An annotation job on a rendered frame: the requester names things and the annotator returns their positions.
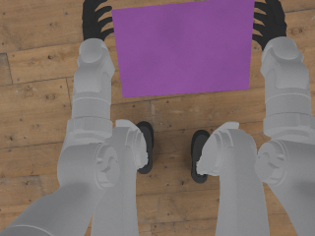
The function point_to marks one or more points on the carton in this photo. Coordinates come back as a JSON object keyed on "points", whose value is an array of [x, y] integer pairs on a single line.
{"points": [[179, 48]]}

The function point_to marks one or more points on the robot left hand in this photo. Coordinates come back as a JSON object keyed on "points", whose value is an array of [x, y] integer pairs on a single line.
{"points": [[91, 26]]}

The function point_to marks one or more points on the right robot upper arm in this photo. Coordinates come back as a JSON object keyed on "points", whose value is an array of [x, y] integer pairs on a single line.
{"points": [[289, 170]]}

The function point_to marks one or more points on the left robot thigh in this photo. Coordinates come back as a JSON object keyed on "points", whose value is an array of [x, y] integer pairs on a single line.
{"points": [[116, 212]]}

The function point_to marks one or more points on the left robot forearm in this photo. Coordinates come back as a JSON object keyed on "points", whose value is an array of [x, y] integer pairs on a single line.
{"points": [[90, 120]]}

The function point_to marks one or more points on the left robot upper arm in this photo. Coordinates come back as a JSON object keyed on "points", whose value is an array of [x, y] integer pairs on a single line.
{"points": [[84, 173]]}

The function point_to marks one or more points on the robot right foot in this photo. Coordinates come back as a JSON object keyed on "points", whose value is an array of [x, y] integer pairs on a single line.
{"points": [[198, 141]]}

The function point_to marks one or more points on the robot right hand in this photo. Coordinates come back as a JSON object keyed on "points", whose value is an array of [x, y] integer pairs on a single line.
{"points": [[273, 22]]}

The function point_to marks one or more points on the right robot forearm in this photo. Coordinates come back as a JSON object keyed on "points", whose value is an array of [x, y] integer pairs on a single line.
{"points": [[287, 93]]}

